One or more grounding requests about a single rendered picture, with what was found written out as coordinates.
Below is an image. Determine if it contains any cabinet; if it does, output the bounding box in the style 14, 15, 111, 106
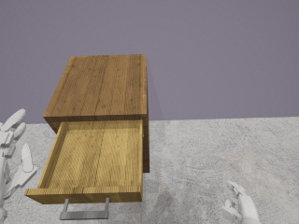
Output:
43, 54, 150, 174

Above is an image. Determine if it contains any drawer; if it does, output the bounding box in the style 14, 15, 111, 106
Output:
24, 119, 143, 204

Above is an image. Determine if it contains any robot left hand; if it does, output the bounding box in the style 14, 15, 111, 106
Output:
0, 109, 37, 208

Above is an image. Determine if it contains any robot right hand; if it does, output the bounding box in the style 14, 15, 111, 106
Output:
222, 180, 260, 224

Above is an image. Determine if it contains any handle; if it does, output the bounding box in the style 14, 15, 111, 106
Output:
59, 198, 109, 220

